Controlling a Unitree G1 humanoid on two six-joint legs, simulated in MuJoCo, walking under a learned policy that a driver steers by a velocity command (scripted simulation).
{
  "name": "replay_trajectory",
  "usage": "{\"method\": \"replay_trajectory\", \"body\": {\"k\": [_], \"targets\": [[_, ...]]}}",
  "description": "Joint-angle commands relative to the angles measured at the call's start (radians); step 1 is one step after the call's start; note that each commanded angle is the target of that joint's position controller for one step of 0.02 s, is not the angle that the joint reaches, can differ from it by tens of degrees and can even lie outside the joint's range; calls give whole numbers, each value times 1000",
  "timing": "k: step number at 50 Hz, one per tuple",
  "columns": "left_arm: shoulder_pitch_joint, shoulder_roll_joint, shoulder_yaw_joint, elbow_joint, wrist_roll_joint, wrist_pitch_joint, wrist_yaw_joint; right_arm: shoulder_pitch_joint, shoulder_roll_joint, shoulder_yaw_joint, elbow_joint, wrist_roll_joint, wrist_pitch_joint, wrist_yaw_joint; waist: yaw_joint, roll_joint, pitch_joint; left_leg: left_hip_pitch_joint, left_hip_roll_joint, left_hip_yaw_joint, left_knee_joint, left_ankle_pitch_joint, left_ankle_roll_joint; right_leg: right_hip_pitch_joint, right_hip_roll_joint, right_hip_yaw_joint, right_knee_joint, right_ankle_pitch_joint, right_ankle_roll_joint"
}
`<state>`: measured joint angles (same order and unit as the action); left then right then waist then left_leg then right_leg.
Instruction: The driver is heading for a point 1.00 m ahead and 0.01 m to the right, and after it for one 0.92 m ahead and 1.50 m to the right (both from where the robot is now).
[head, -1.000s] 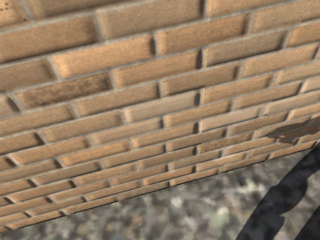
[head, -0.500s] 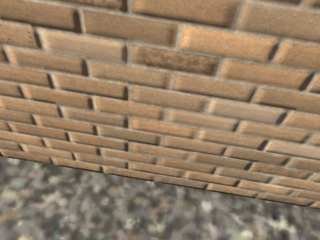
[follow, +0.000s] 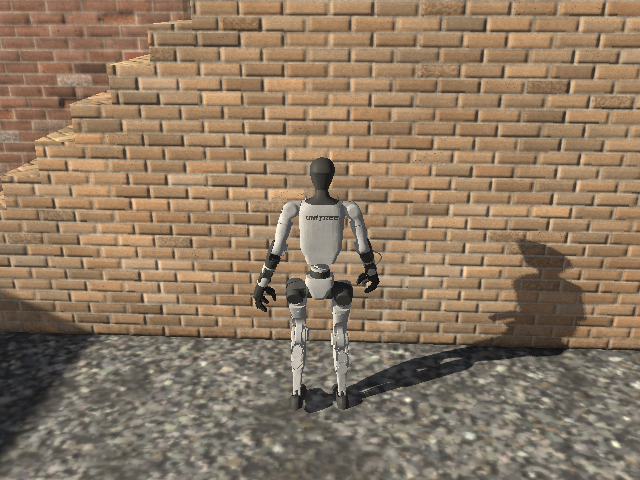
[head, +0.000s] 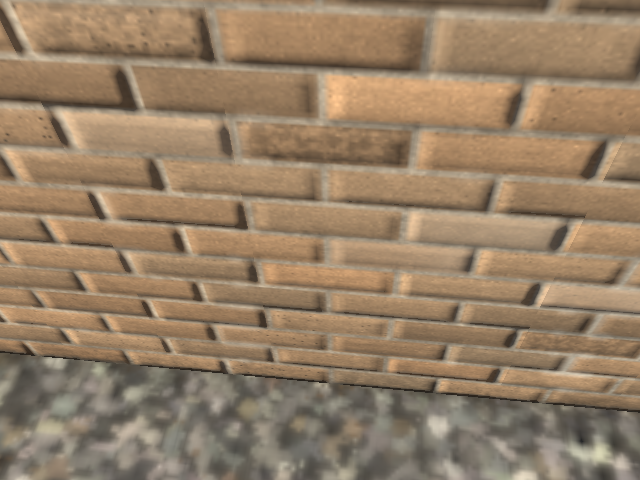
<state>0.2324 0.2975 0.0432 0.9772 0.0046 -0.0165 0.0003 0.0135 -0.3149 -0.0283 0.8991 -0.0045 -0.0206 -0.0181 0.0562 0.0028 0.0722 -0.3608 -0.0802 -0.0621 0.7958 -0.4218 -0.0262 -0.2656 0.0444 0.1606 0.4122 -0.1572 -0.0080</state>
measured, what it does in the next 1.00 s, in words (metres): steps on the spot: left foot, then right foot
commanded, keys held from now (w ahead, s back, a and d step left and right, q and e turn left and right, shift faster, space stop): w+e+shift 0.24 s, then w+q+shift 0.68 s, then w+e+shift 0.08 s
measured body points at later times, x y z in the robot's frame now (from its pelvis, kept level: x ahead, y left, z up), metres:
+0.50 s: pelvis -0.01 +0.01 -0.01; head +0.03 +0.01 +0.44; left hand +0.23 +0.23 -0.12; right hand -0.05 -0.25 -0.15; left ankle +0.02 +0.12 -0.75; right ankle -0.05 -0.10 -0.75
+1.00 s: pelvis -0.04 +0.05 -0.01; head +0.02 +0.10 +0.44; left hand +0.03 +0.35 -0.15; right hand +0.14 -0.23 -0.10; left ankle -0.02 +0.13 -0.75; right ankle -0.03 -0.10 -0.68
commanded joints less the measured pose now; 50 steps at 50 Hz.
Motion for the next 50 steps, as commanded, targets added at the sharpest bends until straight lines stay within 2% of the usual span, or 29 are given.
{"method": "replay_trajectory", "body": {"k": [1,4,6,7,8,9,10,12,14,16,19,22,24,25,26,27,28,29,31,33,36,40,42,43,44,45,46,48,50], "targets": [[-20,208,68,-47,1,4,4,2,-82,-15,-63,7,-16,-4,-15,-156,-140,-94,5,3,-61,-10,-9,194,-187,291,-69,275,-170],[-59,217,86,-66,12,17,-3,64,-93,-12,-65,17,-17,-17,-29,-186,-155,27,-3,-4,-217,5,6,127,-160,341,-66,203,-144],[-128,204,88,-92,8,22,-11,159,-107,-15,-51,17,-25,-33,-85,-177,-158,215,7,9,-424,113,20,-5,-108,320,-30,123,-86],[-143,163,78,-111,3,18,-14,202,-151,-27,-43,8,-32,-45,-99,-96,-163,364,93,-42,-538,131,37,-150,-49,266,41,-24,-35],[-176,70,54,-164,-16,13,-22,183,-267,-55,-56,-21,-28,-51,-92,224,-151,436,358,-356,-679,-65,131,-397,115,38,299,-298,29],[-146,146,62,-147,20,7,-15,92,-245,-53,-68,-34,-20,-49,-51,218,-107,282,458,-387,-680,32,201,-399,28,-51,527,-351,44],[-118,189,67,-120,28,6,-17,95,-151,-29,-78,-21,-20,-44,-33,143,-116,238,465,-335,-652,185,230,-345,-19,-58,654,-329,35],[-84,192,70,-112,32,14,-33,42,-103,-16,-85,-18,-27,-39,-1,116,-92,242,339,-110,-564,410,191,-358,-50,-85,784,-241,32],[-100,150,53,-114,35,24,-50,132,-112,-18,-52,-11,-36,-24,-40,95,-101,278,296,-38,-491,685,182,-349,-36,-104,758,-236,39],[-138,115,32,-126,37,46,-35,207,-100,-12,-4,6,-47,-16,-67,93,-126,312,301,-60,-460,804,201,-300,-5,-82,648,-247,46],[-107,65,-1,-90,20,66,0,168,-70,14,27,1,-57,-5,-41,143,-152,259,291,-83,-473,774,185,-85,-21,-112,337,-288,35],[-122,113,6,-83,6,45,45,202,-164,-20,57,-4,-38,-2,-73,199,-101,269,265,-159,-419,793,185,-22,25,-165,114,-253,21],[-75,135,10,-76,2,12,55,200,-165,-29,63,12,-29,10,-43,184,-111,202,245,-174,-357,787,138,137,-11,-140,-119,-37,-3],[-53,178,22,-71,15,0,63,189,-122,-21,51,23,-33,13,-40,127,-151,81,217,-159,-312,663,99,288,-96,-79,-134,8,-18],[-35,239,33,-76,31,-4,69,143,-35,-1,4,37,-41,20,-27,-62,-172,-154,126,-64,-165,332,52,442,-299,94,-121,197,-77],[-87,270,46,-69,10,4,61,129,-36,-3,-22,22,-35,9,-33,-244,-138,-220,54,59,3,-139,43,305,-422,145,-121,375,-190],[-103,197,32,-81,12,2,52,141,-81,-19,8,10,-17,6,-41,-181,-96,-221,90,42,180,-157,42,258,-422,89,-131,447,-223],[-137,148,20,-89,5,-1,46,169,-82,-26,26,4,-2,9,-70,-144,-77,-206,93,43,266,-105,42,209,-371,6,-132,446,-203],[-185,113,12,-100,-1,-9,55,181,-103,-44,30,-6,24,31,-114,-155,-66,-184,115,53,338,6,31,156,-306,-122,-132,438,-164],[-181,118,16,-101,15,-6,46,144,-83,-41,8,-7,33,60,-102,-152,-62,-202,123,71,315,44,13,161,-285,-185,-127,431,-158],[-162,131,26,-88,9,-9,43,98,-62,-30,-34,-9,42,79,-87,-141,-70,-166,155,71,141,61,9,187,-317,-203,-118,357,-165],[-148,171,45,-78,8,-16,26,95,-76,-28,-60,-8,52,78,-69,-158,-96,-1,124,133,-97,2,43,187,-346,-236,-64,282,-137],[-144,181,51,-81,1,-11,26,110,-87,-36,-68,-20,35,80,-74,-139,-90,48,108,142,-215,32,67,169,-358,-266,34,240,-104],[-133,168,50,-82,-7,-9,23,139,-102,-39,-58,-26,29,80,-102,-83,-108,136,95,114,-316,132,84,124,-328,-300,134,185,-65],[-115,154,47,-90,-2,-7,13,216,-162,-57,-35,-38,17,70,-139,86,-116,281,163,-51,-445,280,120,-27,-262,-341,349,-15,-9],[-219,81,23,-203,6,-3,11,268,-364,-103,-20,-36,9,64,-146,398,-87,373,427,-547,-519,601,270,-386,-43,-327,522,-503,63],[-241,113,22,-200,23,-4,14,284,-346,-121,-11,-20,17,48,-152,209,-166,424,406,-500,-498,587,303,-355,-76,-111,640,-480,53],[-163,121,15,-153,-16,-12,13,125,-229,-92,-38,-10,35,26,-73,120,-127,360,338,-273,-483,594,254,-328,-116,-125,648,-277,39],[-100,134,14,-110,4,-4,4,66,-140,-56,-40,11,42,12,-40,121,-166,327,273,-142,-468,761,212,-224,-115,-154,644,-185,50]]}}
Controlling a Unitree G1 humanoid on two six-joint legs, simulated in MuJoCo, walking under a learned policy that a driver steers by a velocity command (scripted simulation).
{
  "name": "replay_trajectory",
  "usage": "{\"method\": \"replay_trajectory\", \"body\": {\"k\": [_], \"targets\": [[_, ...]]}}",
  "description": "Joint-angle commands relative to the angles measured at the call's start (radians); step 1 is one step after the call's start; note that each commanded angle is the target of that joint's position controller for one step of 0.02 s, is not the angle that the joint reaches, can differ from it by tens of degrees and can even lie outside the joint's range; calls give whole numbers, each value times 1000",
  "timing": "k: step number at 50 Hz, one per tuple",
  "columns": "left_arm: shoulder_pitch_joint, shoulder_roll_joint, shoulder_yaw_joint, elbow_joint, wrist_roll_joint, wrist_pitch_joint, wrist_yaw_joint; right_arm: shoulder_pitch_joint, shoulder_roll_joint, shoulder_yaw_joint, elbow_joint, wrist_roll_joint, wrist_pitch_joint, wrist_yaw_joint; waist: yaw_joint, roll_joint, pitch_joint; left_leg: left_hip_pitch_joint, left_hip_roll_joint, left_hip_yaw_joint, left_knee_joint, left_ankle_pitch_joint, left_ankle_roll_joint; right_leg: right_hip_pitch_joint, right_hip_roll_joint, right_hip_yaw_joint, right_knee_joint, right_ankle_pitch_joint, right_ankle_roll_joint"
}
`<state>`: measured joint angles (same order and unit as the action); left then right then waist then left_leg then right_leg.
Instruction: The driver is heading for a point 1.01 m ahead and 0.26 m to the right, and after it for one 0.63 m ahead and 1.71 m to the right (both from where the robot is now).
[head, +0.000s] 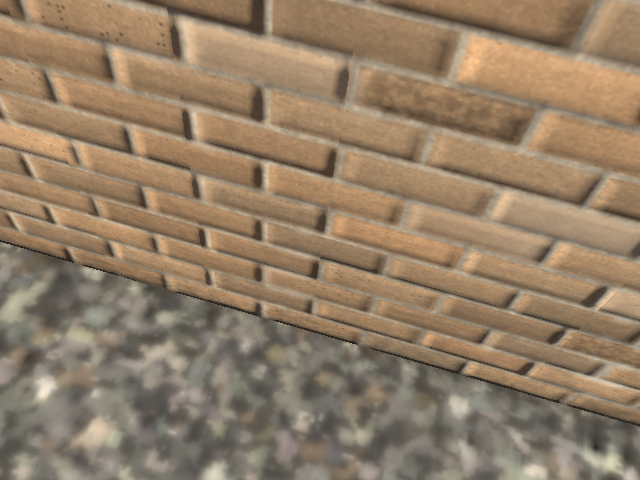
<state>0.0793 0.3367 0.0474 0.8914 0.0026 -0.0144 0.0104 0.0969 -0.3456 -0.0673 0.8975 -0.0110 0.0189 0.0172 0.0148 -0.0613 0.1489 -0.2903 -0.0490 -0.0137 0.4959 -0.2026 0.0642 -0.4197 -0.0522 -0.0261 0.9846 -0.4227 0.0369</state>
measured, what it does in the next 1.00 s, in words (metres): steps on the spot, turning right: right foot, then left foot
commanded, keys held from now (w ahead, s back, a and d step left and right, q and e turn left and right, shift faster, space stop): w+e+shift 0.58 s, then w+q+shift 0.36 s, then shift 0.06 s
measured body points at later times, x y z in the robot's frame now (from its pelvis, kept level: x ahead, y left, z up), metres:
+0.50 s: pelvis -0.01 -0.02 +0.00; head +0.02 -0.07 +0.44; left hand +0.14 +0.24 -0.11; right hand +0.05 -0.34 -0.14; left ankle +0.03 +0.09 -0.70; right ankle -0.03 -0.11 -0.74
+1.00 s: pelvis +0.02 -0.01 +0.00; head +0.05 +0.00 +0.45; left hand +0.25 +0.21 -0.12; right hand -0.01 -0.30 -0.12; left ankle +0.07 +0.09 -0.74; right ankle -0.04 -0.11 -0.71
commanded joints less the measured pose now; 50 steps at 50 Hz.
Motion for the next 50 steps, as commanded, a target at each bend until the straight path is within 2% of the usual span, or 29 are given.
{"method": "replay_trajectory", "body": {"k": [1,3,4,6,8,10,14,15,18,19,20,21,22,23,25,28,30,33,36,38,40,42,44,45,46,47,48,49,50], "targets": [[67,74,4,-10,14,9,-9,-26,-76,5,-36,8,9,-29,6,161,-276,247,241,-155,-167,604,126,-24,-5,29,74,79,5],[97,32,-14,16,-1,30,-17,-33,-43,36,-5,-9,7,-35,13,134,-261,195,235,-85,-197,509,111,63,6,57,-33,85,7],[96,26,-18,20,-6,35,-19,-34,-62,38,8,-18,6,-40,6,151,-224,171,231,-70,-221,388,104,74,15,63,-88,89,5],[56,69,-10,10,6,28,-25,-35,-138,20,24,-14,0,-48,-19,167,-151,146,255,-89,-254,142,108,41,11,54,-109,107,1],[57,89,1,3,2,21,-33,-26,-172,5,37,-15,-1,-40,-33,176,-119,154,286,-111,-264,23,138,-7,10,32,-78,66,0],[54,77,3,-12,7,15,-36,-26,-165,-2,42,-3,-5,-46,-35,153,-103,177,322,-129,-265,5,161,-48,-3,28,-66,27,2],[63,59,3,-36,6,20,-31,-64,-140,-10,39,0,-19,-55,-11,140,-114,181,337,-75,-229,81,155,-8,-25,13,-134,-2,-15],[81,44,-1,-34,3,24,-31,-70,-121,-6,35,4,-28,-47,-12,166,-122,175,322,-40,-215,84,140,21,-15,-3,-178,-12,-28],[113,33,0,-44,-5,26,-36,-81,-135,-14,27,-2,-37,-32,9,161,-158,171,326,5,-143,144,109,119,7,-38,-318,15,-57],[152,32,1,-32,5,21,-36,-93,-132,-17,22,3,-42,-32,37,149,-174,145,314,39,-84,136,83,184,22,-51,-408,84,-71],[185,54,9,-12,22,17,-35,-85,-116,-11,20,13,-44,-31,52,79,-164,85,269,79,21,75,36,259,27,16,-532,126,-95],[218,128,22,-13,31,6,-36,-73,-76,-4,10,5,-33,-25,67,-115,-132,-94,165,146,219,-173,-38,340,-110,268,-715,215,-137],[240,275,59,-6,31,-1,-36,-205,-56,10,-83,-15,-22,-33,76,-334,-78,-327,-21,51,375,-418,-85,313,-286,662,-754,503,-283],[180,257,70,-19,20,-1,-25,-163,-86,10,-62,-23,-28,-28,42,-192,-122,-315,30,-61,499,-367,-90,339,-268,589,-732,531,-319],[70,206,71,-38,-9,9,-8,-112,-104,6,-35,8,-47,-29,-18,-48,-130,-322,60,-54,520,-183,-102,356,-169,425,-670,577,-273],[83,168,67,-27,-20,22,-2,-101,-96,15,-45,-10,-52,-27,9,-4,-226,-302,55,-46,515,-91,-126,422,-106,369,-610,699,-227],[110,181,74,5,-11,30,7,-95,-84,23,-64,1,-50,-27,13,-4,-237,-307,62,-35,467,-92,-133,458,-112,373,-608,723,-231],[114,152,55,44,6,32,15,-56,-75,34,-51,6,-40,-32,25,-33,-227,-229,85,-5,383,-114,-126,426,-121,338,-639,713,-233],[61,93,10,81,30,28,16,-21,-23,60,-26,9,-35,-19,15,-30,-204,-53,110,-3,208,-126,-116,320,-108,286,-705,467,-209],[33,133,9,97,42,24,17,-2,-39,61,-8,11,-35,-15,17,-53,-163,33,90,1,134,-131,-105,254,-106,279,-737,292,-203],[3,194,28,101,30,26,19,5,-87,47,-17,13,-43,-14,3,-65,-120,10,75,13,108,-148,-88,260,-120,287,-703,285,-209],[-11,177,28,94,-3,18,18,41,-95,45,-8,9,-55,-15,-21,-55,-124,39,66,22,-9,-94,-61,279,-106,247,-628,383,-183],[-9,150,30,85,-2,2,24,82,-117,43,-2,-11,-67,-19,-39,54,-132,91,133,-125,-123,79,-26,253,-44,182,-485,386,-127],[-46,113,25,43,-10,5,24,67,-210,15,2,4,-64,-17,-2,255,-102,81,244,-369,-173,248,58,127,98,65,-396,137,-68],[-69,118,21,25,2,3,28,116,-220,3,23,-1,-54,-11,-41,339,-85,152,341,-565,-244,356,154,12,168,58,-281,-82,-46],[-67,113,19,20,4,-2,26,142,-195,1,32,5,-54,-10,-42,292,-110,197,351,-580,-247,386,188,-32,146,114,-139,-147,-44],[-116,100,7,-10,50,-27,-21,37,-148,-4,33,27,-51,-5,-11,198,-218,122,298,-492,-297,-431,139,-14,26,131,-149,38,-46],[-158,89,7,-36,33,-38,-40,-84,-124,0,-18,32,-50,-7,6,250,-125,-18,251,-420,-347,-328,82,18,30,66,-193,123,-21],[-128,72,-1,-32,28,-48,-45,-87,-108,1,-22,19,-55,-5,18,224,-150,-49,218,-359,-357,-233,66,97,36,39,-299,139,-13]]}}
